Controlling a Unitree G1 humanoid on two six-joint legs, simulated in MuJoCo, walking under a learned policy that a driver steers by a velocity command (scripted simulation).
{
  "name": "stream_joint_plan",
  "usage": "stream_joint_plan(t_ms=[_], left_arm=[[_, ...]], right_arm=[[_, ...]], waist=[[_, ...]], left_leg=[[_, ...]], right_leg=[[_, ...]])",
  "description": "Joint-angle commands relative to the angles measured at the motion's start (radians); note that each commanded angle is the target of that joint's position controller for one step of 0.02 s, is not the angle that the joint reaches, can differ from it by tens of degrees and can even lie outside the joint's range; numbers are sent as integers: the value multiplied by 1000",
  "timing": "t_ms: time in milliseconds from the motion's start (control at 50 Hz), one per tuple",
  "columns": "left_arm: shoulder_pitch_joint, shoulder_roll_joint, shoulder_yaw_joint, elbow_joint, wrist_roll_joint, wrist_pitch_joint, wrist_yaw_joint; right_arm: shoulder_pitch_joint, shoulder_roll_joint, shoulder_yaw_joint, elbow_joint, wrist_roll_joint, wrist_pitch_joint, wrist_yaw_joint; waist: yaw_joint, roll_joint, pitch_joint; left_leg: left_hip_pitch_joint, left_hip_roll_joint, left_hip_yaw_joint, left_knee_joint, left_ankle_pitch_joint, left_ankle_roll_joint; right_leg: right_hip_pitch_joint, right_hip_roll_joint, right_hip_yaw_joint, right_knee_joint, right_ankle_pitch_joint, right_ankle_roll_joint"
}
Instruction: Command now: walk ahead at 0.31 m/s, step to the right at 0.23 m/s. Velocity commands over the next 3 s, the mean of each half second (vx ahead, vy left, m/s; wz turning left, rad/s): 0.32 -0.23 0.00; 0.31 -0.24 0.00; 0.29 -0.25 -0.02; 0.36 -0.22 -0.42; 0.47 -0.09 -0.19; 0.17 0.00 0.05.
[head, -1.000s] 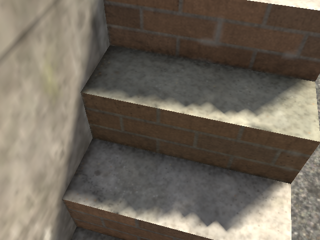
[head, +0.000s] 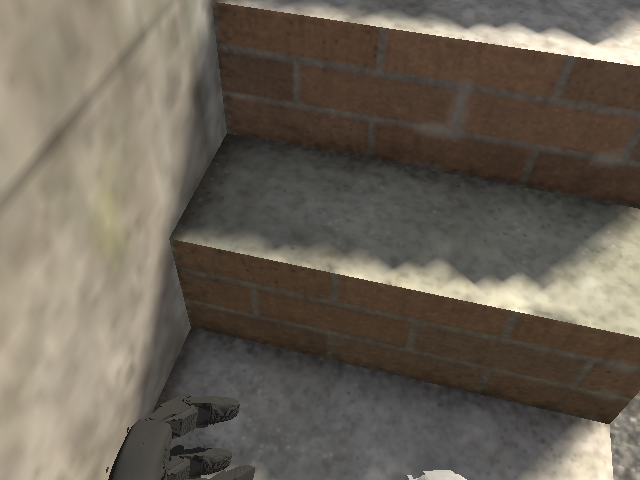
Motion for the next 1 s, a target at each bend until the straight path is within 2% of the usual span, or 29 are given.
stream_joint_plan(t_ms=[20,60,80,100,140,160,180,240,260,300,360,400,460,500,540,580,600,620,640,660,680,700,780,880,900,940,960,980,1000], left_arm=[[-115,-106,-15,-3,-1,-28,9],[-135,-165,-33,-25,2,-30,-6],[-446,-15,-6,-202,-154,-73,-18],[-256,-129,-53,-99,-3,-49,-9],[-203,-124,-30,-85,9,-35,6],[-394,-3,8,-210,-178,-70,-10],[-26,-122,-61,-103,-40,-43,14],[134,3,0,-75,-52,-2,66],[138,56,30,-63,-48,2,68],[152,121,67,-49,-13,0,82],[61,29,51,-13,31,-27,70],[340,20,60,104,20,-100,69],[618,38,97,254,1,-140,91],[480,116,106,172,-4,-127,100],[209,210,134,-31,37,-126,101],[51,154,113,-80,29,-114,81],[70,129,101,-61,38,-97,56],[226,97,114,7,43,-86,44],[290,44,116,60,56,-99,41],[350,78,122,6,-9,-98,20],[377,159,118,-5,1,-95,23],[350,146,123,-1,52,-77,26],[495,166,127,33,84,46,-2],[509,148,106,30,0,70,-15],[489,136,103,28,-3,71,-10],[570,89,98,59,25,46,-15],[628,129,111,69,52,8,-25],[507,231,144,7,35,-10,12],[387,213,134,-48,13,-21,23]], right_arm=[[193,-296,-83,-49,80,-46,-217],[196,-175,-73,-71,35,-24,-210],[60,-184,-46,-187,106,68,-205],[75,-161,-69,-168,26,12,-198],[91,-153,-71,-159,41,-3,-186],[-125,-218,-54,-288,99,78,-192],[-186,-286,-100,-355,66,6,-195],[-181,-425,-130,-410,62,-27,-137],[-271,-425,-139,-471,78,-32,-114],[-374,-418,-132,-568,37,-17,-71],[-356,-233,-77,-613,-12,70,-112],[-631,-199,-58,-718,-34,40,-124],[-903,-220,-42,-845,-34,-33,-155],[-761,-203,-41,-860,5,-52,-137],[-547,-243,-44,-828,61,24,-134],[-496,-285,-57,-785,77,75,-143],[-349,-297,-68,-710,107,90,-146],[-307,-308,-84,-651,133,104,-158],[-275,-252,-66,-613,78,117,-175],[-341,-309,-65,-721,40,87,-187],[-434,-396,-116,-783,25,76,-195],[-510,-338,-94,-801,-18,58,-199],[-714,-300,-96,-762,6,13,-215],[-515,-392,-140,-687,-9,54,-196],[-399,-398,-149,-644,33,74,-199],[-377,-382,-151,-617,73,108,-182],[-481,-334,-147,-652,61,124,-159],[-567,-292,-133,-706,105,140,-184],[-559,-296,-135,-715,91,140,-187]], waist=[[-51,-14,196],[-56,62,167],[11,7,200],[-85,104,143],[-73,190,153],[95,84,185],[60,194,-26],[87,220,-253],[93,135,-242],[66,81,-182],[-30,-162,15],[160,-153,148],[291,22,201],[165,104,109],[14,107,-84],[-62,170,-89],[-112,208,-90],[-86,295,-64],[-102,291,-32],[-63,242,-258],[-23,220,-355],[53,91,-151],[281,37,151],[200,343,129],[133,310,114],[165,206,153],[246,-49,174],[270,-432,242],[187,-332,287]], left_leg=[[486,417,-436,-212,407,128],[509,380,-343,-219,376,187],[341,290,-164,-171,993,65],[339,337,-213,-273,677,153],[443,345,-163,-279,822,195],[162,226,151,-201,1733,50],[126,312,49,-169,1565,107],[149,274,60,147,1575,128],[93,257,61,170,1412,139],[-136,171,13,208,936,156],[-266,23,-120,726,215,193],[-481,-58,-302,1435,-165,104],[-655,-23,-458,1651,-625,39],[-780,-23,-376,1526,-723,-34],[-696,54,-385,1366,-585,-44],[-117,155,-317,804,-153,-25],[274,80,-46,355,-9,-52],[513,137,-77,69,167,-54],[526,170,-73,102,461,-98],[675,423,-297,471,1005,-111],[515,503,-465,378,586,-45],[328,424,-368,327,316,-40],[-406,355,-335,195,-230,92],[-195,322,-195,117,47,66],[-158,343,-203,45,14,57],[-212,255,-78,304,-26,18],[-462,33,87,645,-196,-74],[-635,-38,42,957,-351,-72],[-615,31,-68,1130,-271,-77]], right_leg=[[-428,-115,-57,149,-56,59],[-451,-147,-30,269,6,32],[-256,-124,-58,6,119,68],[-206,-103,-84,78,30,50],[-285,-122,-128,231,28,50],[135,-85,-189,-218,95,45],[502,-66,-92,-424,63,34],[803,37,16,-643,-159,14],[877,53,-54,-714,47,31],[1059,116,-45,-927,14,67],[767,8,302,-1365,7,-87],[681,-22,512,-1476,69,-166],[762,27,391,-1368,382,-71],[1024,-61,467,-1371,885,-142],[1062,-240,830,-1467,695,-208],[594,-88,572,-1391,620,-58],[396,66,240,-1338,455,19],[288,220,151,-1081,7,86],[219,296,210,-548,-188,84],[91,272,341,-84,-228,225],[138,222,341,42,-31,274],[150,190,296,-42,91,296],[521,90,165,-146,300,234],[856,-61,-17,-1167,-81,141],[961,-19,-153,-1253,-123,118],[1117,0,-162,-1543,49,44],[1238,-48,29,-1644,-32,-78],[1045,-269,556,-1866,-397,-214],[925,-298,574,-1890,-422,-204]])
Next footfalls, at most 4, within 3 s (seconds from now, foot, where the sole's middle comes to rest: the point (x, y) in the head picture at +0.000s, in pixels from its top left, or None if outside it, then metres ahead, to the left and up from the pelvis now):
0.20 right None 0.14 -0.21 -0.56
0.64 left None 0.11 0.11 -0.57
0.94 right None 0.13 -0.15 -0.56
1.48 left None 0.20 0.11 -0.57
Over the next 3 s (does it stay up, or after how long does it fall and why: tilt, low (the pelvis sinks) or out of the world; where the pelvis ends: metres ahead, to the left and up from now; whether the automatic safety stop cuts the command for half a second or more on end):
stays up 0.39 0.02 0.40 its command is cut before an obstacle from the start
